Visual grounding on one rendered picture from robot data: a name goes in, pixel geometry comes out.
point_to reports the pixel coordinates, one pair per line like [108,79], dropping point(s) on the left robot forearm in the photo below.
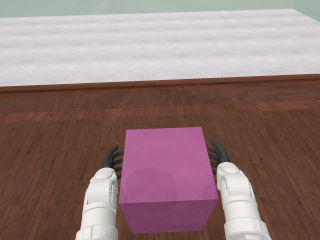
[100,207]

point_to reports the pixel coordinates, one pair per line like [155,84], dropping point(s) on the robot left hand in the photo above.
[109,161]

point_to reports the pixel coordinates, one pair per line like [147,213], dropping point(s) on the robot right hand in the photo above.
[220,157]

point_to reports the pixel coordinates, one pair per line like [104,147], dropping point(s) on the carton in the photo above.
[167,183]

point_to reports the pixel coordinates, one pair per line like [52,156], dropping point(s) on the right robot forearm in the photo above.
[243,221]

